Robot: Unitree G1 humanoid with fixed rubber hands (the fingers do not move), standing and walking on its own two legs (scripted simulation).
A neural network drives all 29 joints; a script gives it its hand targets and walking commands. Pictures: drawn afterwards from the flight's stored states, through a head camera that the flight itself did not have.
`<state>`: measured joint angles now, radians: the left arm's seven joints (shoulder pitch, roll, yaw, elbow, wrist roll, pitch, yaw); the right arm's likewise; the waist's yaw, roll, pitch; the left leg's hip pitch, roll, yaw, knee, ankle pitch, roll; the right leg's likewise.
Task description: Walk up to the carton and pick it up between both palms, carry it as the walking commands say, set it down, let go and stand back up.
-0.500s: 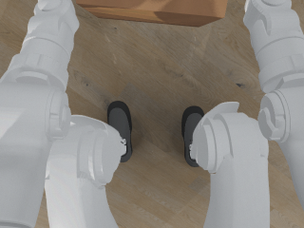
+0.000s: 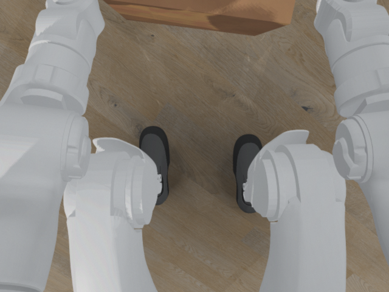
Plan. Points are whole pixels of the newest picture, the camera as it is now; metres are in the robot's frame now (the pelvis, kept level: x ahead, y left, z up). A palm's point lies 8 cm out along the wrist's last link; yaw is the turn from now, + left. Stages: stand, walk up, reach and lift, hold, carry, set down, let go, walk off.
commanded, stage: reach and lift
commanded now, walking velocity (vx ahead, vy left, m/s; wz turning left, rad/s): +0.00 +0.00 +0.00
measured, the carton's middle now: out of the picture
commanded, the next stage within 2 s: none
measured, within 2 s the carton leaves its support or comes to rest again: neither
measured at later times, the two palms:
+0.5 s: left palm out of the picture +0.55 +0.17 -0.12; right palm out of the picture +0.55 -0.17 -0.13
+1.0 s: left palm out of the picture +0.53 +0.17 -0.06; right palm out of the picture +0.55 -0.17 -0.06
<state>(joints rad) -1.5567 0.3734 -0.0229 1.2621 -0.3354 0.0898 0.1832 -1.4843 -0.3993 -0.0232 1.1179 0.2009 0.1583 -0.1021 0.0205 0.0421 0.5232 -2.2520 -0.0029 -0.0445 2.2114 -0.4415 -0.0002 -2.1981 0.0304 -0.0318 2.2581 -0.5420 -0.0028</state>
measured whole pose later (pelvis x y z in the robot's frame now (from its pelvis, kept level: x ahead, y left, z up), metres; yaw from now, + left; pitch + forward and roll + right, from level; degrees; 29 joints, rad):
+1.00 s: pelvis -0.01 -0.02 +0.04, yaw +2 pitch +22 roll +3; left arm -1.37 0.26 0.20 0.78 -0.09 0.39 0.26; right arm -1.37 -0.32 -0.15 0.83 0.20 0.34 -0.28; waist 0.02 -0.06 0.52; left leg -2.01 -0.03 -0.05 2.08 -0.47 -0.03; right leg -2.00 0.04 -0.02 2.17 -0.56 -0.06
